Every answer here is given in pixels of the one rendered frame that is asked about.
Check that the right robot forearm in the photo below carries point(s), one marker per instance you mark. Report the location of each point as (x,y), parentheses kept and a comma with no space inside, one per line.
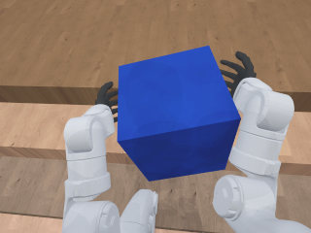
(266,118)

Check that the left robot thigh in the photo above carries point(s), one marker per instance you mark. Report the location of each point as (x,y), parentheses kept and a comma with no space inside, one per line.
(136,215)

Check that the robot right upper arm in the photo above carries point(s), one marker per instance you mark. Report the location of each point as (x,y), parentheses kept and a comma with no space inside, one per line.
(248,206)

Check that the robot left hand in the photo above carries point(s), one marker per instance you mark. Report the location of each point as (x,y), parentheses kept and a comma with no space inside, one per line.
(103,98)

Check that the left robot forearm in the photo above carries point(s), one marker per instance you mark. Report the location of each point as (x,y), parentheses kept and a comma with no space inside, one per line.
(85,147)

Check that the carton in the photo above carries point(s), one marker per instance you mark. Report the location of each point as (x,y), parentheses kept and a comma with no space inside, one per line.
(176,116)

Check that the robot right hand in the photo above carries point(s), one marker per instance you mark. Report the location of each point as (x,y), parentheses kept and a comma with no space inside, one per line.
(242,73)

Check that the robot left upper arm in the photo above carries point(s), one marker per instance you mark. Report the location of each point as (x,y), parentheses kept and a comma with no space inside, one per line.
(92,217)

